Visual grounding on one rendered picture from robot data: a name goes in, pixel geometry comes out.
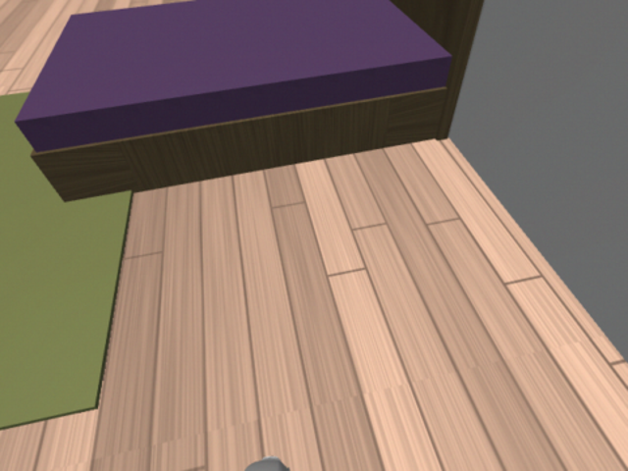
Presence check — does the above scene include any bed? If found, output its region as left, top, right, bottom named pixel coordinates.
left=15, top=0, right=484, bottom=202

